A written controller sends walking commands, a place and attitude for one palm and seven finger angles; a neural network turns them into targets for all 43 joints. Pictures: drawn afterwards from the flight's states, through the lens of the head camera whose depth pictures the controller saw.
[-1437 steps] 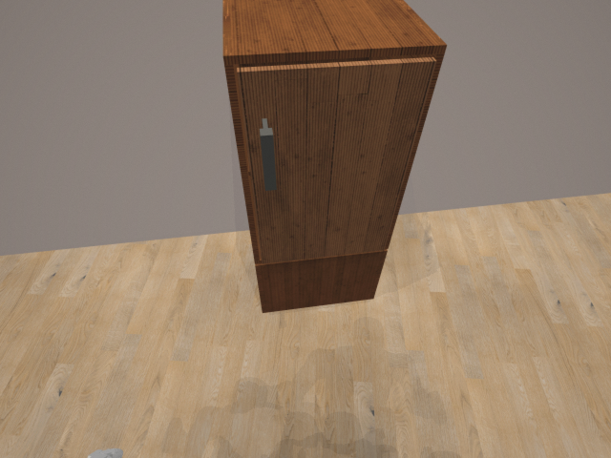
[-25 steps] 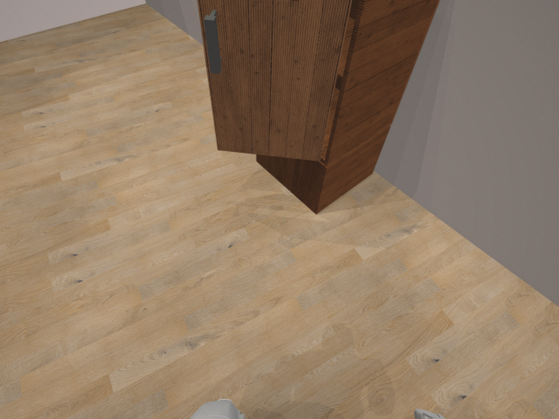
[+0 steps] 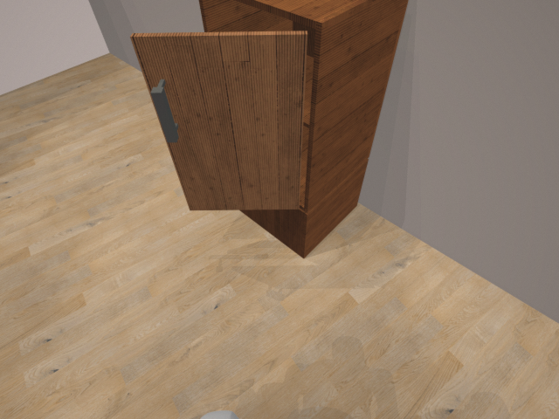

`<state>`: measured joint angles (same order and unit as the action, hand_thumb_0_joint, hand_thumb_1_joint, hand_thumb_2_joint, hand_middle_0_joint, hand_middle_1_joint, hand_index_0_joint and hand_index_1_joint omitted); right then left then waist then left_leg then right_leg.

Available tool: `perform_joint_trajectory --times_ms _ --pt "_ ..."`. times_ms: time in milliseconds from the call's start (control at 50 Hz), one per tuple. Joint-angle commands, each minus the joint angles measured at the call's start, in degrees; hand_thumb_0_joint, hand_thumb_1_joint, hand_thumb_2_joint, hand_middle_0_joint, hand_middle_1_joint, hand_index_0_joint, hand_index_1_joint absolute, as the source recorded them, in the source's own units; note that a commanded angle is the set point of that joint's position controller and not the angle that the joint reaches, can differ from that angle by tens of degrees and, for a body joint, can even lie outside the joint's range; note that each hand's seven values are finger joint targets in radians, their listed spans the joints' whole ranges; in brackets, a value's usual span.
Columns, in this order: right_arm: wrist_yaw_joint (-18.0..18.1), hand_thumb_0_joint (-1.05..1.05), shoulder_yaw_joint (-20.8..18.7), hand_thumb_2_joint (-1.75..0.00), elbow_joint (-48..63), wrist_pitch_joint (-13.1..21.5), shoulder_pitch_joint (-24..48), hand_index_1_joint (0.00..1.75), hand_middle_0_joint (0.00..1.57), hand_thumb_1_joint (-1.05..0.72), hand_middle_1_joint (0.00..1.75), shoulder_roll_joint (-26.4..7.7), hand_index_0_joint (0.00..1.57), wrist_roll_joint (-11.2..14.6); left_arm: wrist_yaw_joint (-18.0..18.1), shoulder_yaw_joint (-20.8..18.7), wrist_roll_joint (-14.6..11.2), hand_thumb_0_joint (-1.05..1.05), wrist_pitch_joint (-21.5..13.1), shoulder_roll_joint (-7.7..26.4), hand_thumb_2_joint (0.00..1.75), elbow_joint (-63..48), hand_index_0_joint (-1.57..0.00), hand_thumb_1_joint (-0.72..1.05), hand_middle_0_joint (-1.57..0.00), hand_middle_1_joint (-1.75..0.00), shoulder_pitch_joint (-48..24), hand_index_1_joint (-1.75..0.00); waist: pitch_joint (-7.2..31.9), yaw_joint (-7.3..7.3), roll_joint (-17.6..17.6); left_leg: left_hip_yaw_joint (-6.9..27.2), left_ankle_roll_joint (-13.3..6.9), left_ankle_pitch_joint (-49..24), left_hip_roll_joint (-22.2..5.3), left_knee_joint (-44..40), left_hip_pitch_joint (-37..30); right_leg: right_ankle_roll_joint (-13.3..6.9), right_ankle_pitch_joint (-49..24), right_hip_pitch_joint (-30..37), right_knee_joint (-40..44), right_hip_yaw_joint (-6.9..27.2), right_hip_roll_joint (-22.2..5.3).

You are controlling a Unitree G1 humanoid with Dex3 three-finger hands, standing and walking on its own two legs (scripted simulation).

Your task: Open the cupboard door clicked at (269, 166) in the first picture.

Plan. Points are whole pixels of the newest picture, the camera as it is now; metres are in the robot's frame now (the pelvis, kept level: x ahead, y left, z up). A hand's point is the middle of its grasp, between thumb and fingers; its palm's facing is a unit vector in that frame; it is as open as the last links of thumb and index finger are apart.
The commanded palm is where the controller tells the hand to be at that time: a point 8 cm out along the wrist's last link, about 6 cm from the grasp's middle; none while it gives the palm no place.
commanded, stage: take the last steps up to it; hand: left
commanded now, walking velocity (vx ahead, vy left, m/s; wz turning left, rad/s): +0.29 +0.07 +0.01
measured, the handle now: (167, 111) +0.79 +0.31 -0.01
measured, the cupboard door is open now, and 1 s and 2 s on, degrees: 43 43 43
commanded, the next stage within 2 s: come to a stop and stand still in 0.28 s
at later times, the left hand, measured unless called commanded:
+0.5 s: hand (144, 392) +0.19 +0.25 -0.18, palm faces +0.03 -0.99 -0.16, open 7.4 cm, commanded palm none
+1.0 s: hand (151, 357) +0.25 +0.26 -0.19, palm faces -0.01 -0.98 -0.20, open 7.4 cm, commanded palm none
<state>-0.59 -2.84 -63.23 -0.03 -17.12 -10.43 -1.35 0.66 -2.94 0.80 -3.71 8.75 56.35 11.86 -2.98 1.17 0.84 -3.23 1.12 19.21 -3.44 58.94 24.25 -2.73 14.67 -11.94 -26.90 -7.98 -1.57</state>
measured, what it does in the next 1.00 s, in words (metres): walks ahead: left foot, then right foot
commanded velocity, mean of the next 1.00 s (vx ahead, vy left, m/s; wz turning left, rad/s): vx -0.03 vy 0.01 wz -0.01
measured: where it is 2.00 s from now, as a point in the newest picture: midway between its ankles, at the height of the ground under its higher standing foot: outside the picture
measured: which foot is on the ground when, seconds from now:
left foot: up 0.00-0.24, down 0.26-0.70, up 0.72-0.94, down 0.96-1.00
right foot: down 0.00-0.26, up 0.28-0.62, down 0.64-1.00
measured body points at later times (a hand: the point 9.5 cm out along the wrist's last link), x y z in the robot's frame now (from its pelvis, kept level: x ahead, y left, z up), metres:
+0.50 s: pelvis +0.16 +0.08 +0.00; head +0.19 +0.10 +0.45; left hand +0.19 +0.30 -0.17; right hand +0.22 -0.16 -0.14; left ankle +0.20 +0.16 -0.74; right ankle +0.19 -0.05 -0.70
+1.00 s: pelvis +0.17 +0.08 -0.01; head +0.19 +0.10 +0.44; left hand +0.25 +0.31 -0.17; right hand +0.21 -0.17 -0.15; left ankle +0.16 +0.18 -0.74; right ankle +0.21 -0.05 -0.74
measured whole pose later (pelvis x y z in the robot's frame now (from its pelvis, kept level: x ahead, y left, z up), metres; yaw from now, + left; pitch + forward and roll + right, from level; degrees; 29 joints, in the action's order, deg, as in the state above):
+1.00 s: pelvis +0.17 +0.08 -0.01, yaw -2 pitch -2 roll +0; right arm 1.2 -2.4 -57.2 -2.0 -12.4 -10.3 -0.4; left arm 2.9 -1.2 0.8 1.6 10.7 57.3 9.3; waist -4.3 0.4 -2.5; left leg -3.6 -0.8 18.3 -0.1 33.6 13.0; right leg 0.4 13.9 -18.2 -33.9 -3.5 -3.2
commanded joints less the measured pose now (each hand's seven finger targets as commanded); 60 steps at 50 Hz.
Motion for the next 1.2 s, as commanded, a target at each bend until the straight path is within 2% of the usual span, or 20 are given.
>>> perform_joint_trajectory --times_ms 0,120,180,200,220,240,260,320,420,580,640,680,740,880,900,920,980,1040,1100,1180 --pt "-0.5 0.0 -0.3 -0.9 4.4 1.5 1.5 0.3 0.2 -0.9 0.3 -0.4 0.2 0.0 -0.3 -1.5 0.2 0.0 -1.5 7.1 0.9 1.4 -0.2 0.9 -0.2 -0.3 7.8 -0.3 1.9 -1.94 -6.1 -0.3 1.5 -5.0 -2.5 -7.6 7.4 -5.9 -19.0 7.5 15.2 10.1 -15.2" --pt "-1.4 0.0 -0.1 -0.9 7.5 2.4 8.9 0.3 0.2 -0.9 0.3 -0.6 0.2 0.2 -0.4 -1.4 0.5 0.0 -0.9 9.5 0.9 4.9 -0.2 0.9 -0.2 -0.3 10.7 -0.3 -0.6 -3.87 -10.2 -3.4 0.4 -6.1 0.1 -21.9 4.1 -4.9 -18.1 9.0 12.8 8.6 -15.0" --pt "-0.9 0.0 -0.3 -0.9 5.9 3.0 3.6 0.3 0.2 -0.9 0.3 -2.7 0.2 0.0 -0.3 -1.7 0.2 0.0 -0.1 9.8 0.9 5.0 -0.2 0.9 -0.2 -0.3 8.9 -0.3 -0.3 -0.04 -7.2 -5.6 -0.9 -9.5 2.6 -31.1 -11.1 -2.7 -15.0 1.8 5.8 6.0 -12.6" --pt "-0.3 0.0 -1.0 -0.9 3.8 3.4 -2.8 0.3 0.2 -0.9 0.3 -5.5 0.2 -0.2 -0.4 -1.3 0.2 0.0 0.2 8.4 0.9 4.7 -0.2 0.9 -0.2 -0.3 8.8 -0.3 2.2 2.72 -2.0 -3.1 -2.0 -8.8 1.0 -33.2 -21.6 -1.5 -14.0 -3.7 -3.9 4.2 -10.3" --pt "0.6 0.0 -2.3 -0.9 2.5 3.7 -9.7 0.3 0.2 -0.9 0.3 -11.5 0.2 -1.0 -0.6 -0.8 -0.1 0.0 0.5 5.6 0.9 3.5 -0.2 0.9 -0.2 -0.3 10.6 -0.3 7.6 4.78 10.7 13.1 -7.1 -9.8 -11.9 -35.1 -32.0 1.5 2.2 -14.4 -18.9 -0.4 -3.5" --pt "1.4 0.0 -2.7 -0.9 2.2 3.1 -14.6 0.3 0.2 -0.9 0.3 -14.7 0.2 -0.7 -0.7 -0.1 -0.2 0.0 0.4 4.6 0.9 1.0 -0.2 0.9 -0.2 -0.3 7.8 -0.3 9.5 6.13 15.3 24.9 -12.8 -13.5 -20.6 -41.2 -33.2 2.3 20.0 -20.6 -34.5 0.7 0.3" --pt "1.7 0.0 -2.3 -0.9 2.5 2.9 -11.4 0.3 0.2 -0.9 0.3 -13.6 0.2 -0.6 -0.3 -0.1 0.1 0.0 0.4 4.5 0.9 0.5 -0.2 0.9 -0.2 -0.3 5.8 -0.3 7.6 5.01 9.5 23.8 -14.1 -8.1 -21.6 -43.1 -26.6 1.1 20.2 -22.1 -42.1 4.7 -1.4" --pt "2.1 0.0 -0.3 -0.9 5.7 3.5 -0.7 0.3 0.2 -0.9 0.3 -6.8 0.2 -0.2 -1.0 -0.5 0.6 0.0 1.6 3.9 0.9 2.4 -0.2 0.9 -0.2 -0.3 6.3 -0.3 1.3 0.07 8.5 14.7 -11.1 -4.5 -16.5 -47.5 -12.5 2.0 8.8 -20.7 -42.3 7.4 -5.9" --pt "2.8 0.0 0.8 -0.9 5.4 3.7 2.4 0.3 0.2 -0.9 0.3 -4.3 0.2 -0.1 -0.2 0.8 0.2 0.0 3.6 0.6 0.9 4.4 -0.2 0.9 -0.2 -0.3 9.3 -0.3 3.2 -2.95 1.5 3.3 -9.7 -30.4 -12.7 -44.5 -8.2 4.1 3.0 -8.3 -23.4 6.3 -4.5" --pt "3.5 0.0 -1.0 -0.9 4.7 0.3 3.4 0.3 0.2 -0.9 0.3 -7.8 0.2 0.2 0.3 -0.6 0.6 0.0 5.6 6.7 0.9 1.0 -0.2 0.9 -0.2 -0.3 5.5 -0.3 1.5 -2.84 5.4 5.0 -7.1 -29.4 -11.4 -35.8 -8.6 3.0 -6.8 -1.1 -4.9 5.9 -2.2" --pt "2.8 0.0 -1.7 -0.9 5.2 -0.6 0.7 0.3 0.2 -0.9 0.3 -6.0 0.2 0.7 0.6 -0.8 1.0 0.0 5.0 10.3 0.9 -1.2 -0.2 0.9 -0.2 -0.3 3.3 -0.3 3.6 -1.21 -2.0 0.6 -2.6 -16.4 -4.1 -28.7 -7.9 -1.0 -27.6 -0.3 -2.7 13.1 -9.3" --pt "2.5 0.0 -1.2 -0.9 5.2 -1.6 -0.5 0.3 0.2 -0.9 0.3 -3.5 0.2 0.9 1.1 -1.1 0.5 0.0 4.1 12.0 0.9 -1.0 -0.2 0.9 -0.2 -0.3 3.2 -0.3 8.3 -1.16 -14.8 -2.9 0.1 4.2 2.5 -16.8 -6.5 -6.8 -40.8 3.8 2.9 19.6 -17.1" --pt "2.5 0.0 -1.0 -0.9 6.2 -2.4 2.6 0.3 0.2 -0.9 0.3 -3.1 0.2 1.1 2.0 -1.5 0.6 0.0 4.0 12.0 0.9 -1.4 -0.2 0.9 -0.2 -0.3 1.4 -0.3 7.1 -2.16 -9.8 2.7 0.3 14.3 3.1 -4.0 -1.4 -10.7 -48.2 5.7 3.2 19.3 -18.7" --pt "2.1 0.0 -0.3 -0.9 4.1 -1.7 -1.8 0.3 0.2 -0.9 0.3 -2.3 0.2 1.0 1.5 -1.7 0.2 0.0 4.5 11.9 0.9 -1.4 -0.2 0.9 -0.2 -0.3 -1.7 -0.3 6.4 -0.22 -9.4 0.6 0.8 -3.1 3.2 -33.0 -13.3 -4.0 -25.8 2.2 1.3 14.7 -12.7" --pt "2.1 0.0 -0.3 -0.9 3.8 -1.2 -2.6 0.3 0.2 -0.9 0.3 -3.9 0.2 0.7 1.2 -1.3 -0.3 0.0 4.7 10.3 0.9 -1.6 -0.2 0.9 -0.2 -0.3 -1.8 -0.3 5.7 -0.14 -4.1 3.3 -0.5 -8.1 0.3 -37.8 -17.3 -1.3 -15.9 -2.4 -0.8 12.9 -9.7" --pt "2.0 0.0 -1.5 -0.9 8.9 0.1 1.4 0.3 0.2 -0.9 0.3 -8.2 0.2 1.1 3.7 -0.1 -0.6 0.0 3.6 9.7 0.9 -1.5 -0.2 0.9 -0.2 -0.3 2.0 -0.3 11.3 -0.43 9.9 0.4 -0.1 -16.5 -4.5 -33.4 -15.0 0.0 -24.2 3.8 -7.4 10.6 -7.8" --pt "2.5 0.0 -0.4 -0.9 13.5 0.5 2.3 0.3 0.2 -0.9 0.3 -7.7 0.2 0.2 2.6 0.9 0.4 0.0 5.3 8.2 0.9 -3.7 -0.2 0.9 -0.2 -0.3 0.9 -0.3 5.9 -1.14 17.5 9.7 -3.9 -41.6 -9.3 -35.0 -13.1 1.3 7.7 -6.3 -14.7 4.5 -1.0" --pt "2.9 0.0 -0.2 -0.9 15.4 0.2 4.0 0.3 0.2 -0.9 0.3 -7.7 0.2 -0.1 1.4 1.1 0.5 0.0 5.7 6.6 0.9 -3.7 -0.2 0.9 -0.2 -0.3 2.0 -0.3 -0.6 -2.47 8.3 9.1 -8.0 -28.2 -9.4 -36.2 -6.7 1.2 7.5 -7.5 -15.2 5.9 -0.7" --pt "2.4 0.0 0.2 -0.9 15.9 0.6 3.5 0.3 0.2 -0.9 0.3 -6.6 0.2 0.5 0.9 1.3 0.5 0.0 4.4 7.1 0.9 -3.2 -0.2 0.9 -0.2 -0.3 4.2 -0.3 1.0 -2.14 -1.3 7.4 -5.2 -8.6 -4.1 -34.8 -6.0 0.3 -1.8 -3.4 -2.1 10.7 -2.8" --pt "1.8 0.0 -0.1 -0.9 14.3 0.2 -0.3 0.3 0.2 -0.9 0.3 -6.3 0.2 0.1 0.8 1.3 0.6 0.0 4.1 8.5 0.9 -4.1 -0.2 0.9 -0.2 -0.3 2.2 -0.3 -1.7 0.38 -5.2 7.2 -4.3 6.8 -1.2 -37.4 -7.1 -0.5 11.0 -10.3 2.8 13.8 -4.1"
